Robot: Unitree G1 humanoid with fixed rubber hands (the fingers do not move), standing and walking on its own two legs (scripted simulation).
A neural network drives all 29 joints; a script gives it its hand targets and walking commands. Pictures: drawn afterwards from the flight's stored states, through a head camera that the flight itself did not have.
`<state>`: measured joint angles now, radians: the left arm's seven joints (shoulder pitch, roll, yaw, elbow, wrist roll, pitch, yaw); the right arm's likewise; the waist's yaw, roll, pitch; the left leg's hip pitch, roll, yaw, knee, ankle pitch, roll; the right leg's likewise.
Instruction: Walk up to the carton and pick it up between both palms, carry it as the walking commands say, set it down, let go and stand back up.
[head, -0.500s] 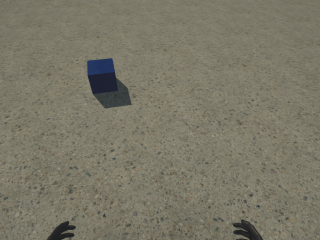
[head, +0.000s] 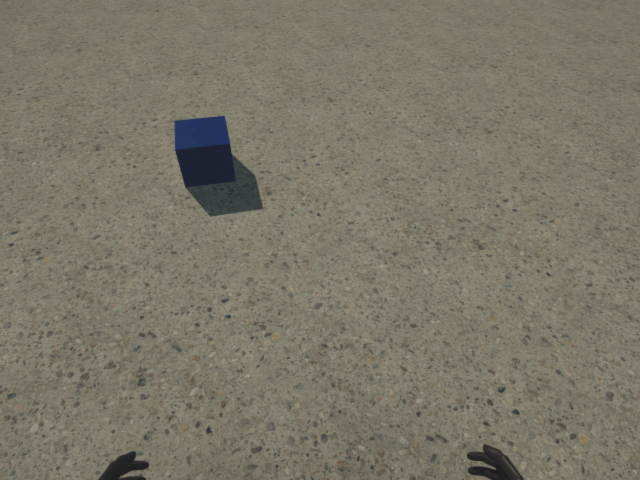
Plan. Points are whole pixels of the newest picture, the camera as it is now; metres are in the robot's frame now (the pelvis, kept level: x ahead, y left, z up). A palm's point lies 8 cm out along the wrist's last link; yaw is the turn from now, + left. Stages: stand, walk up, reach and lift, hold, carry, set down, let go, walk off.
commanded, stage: stand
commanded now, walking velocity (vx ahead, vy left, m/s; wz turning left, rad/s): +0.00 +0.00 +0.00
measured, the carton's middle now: (205, 151) +1.70 +0.55 -0.65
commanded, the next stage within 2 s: walk up in 0.54 s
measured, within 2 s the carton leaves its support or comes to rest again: neither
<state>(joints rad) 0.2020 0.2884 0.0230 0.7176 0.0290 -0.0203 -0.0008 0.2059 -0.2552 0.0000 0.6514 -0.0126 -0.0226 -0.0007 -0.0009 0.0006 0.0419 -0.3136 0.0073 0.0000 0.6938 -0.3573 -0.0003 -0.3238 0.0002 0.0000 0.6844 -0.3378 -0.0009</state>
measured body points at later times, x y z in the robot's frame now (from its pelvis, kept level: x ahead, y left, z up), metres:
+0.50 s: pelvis -0.01 +0.00 +0.00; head +0.00 +0.00 +0.45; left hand +0.12 +0.27 -0.10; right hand +0.14 -0.25 -0.10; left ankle +0.01 +0.12 -0.72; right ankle +0.02 -0.12 -0.72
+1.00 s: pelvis +0.01 +0.04 +0.02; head +0.04 +0.05 +0.47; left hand +0.07 +0.33 -0.10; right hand +0.14 -0.20 -0.10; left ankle +0.01 +0.18 -0.66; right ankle +0.02 -0.12 -0.72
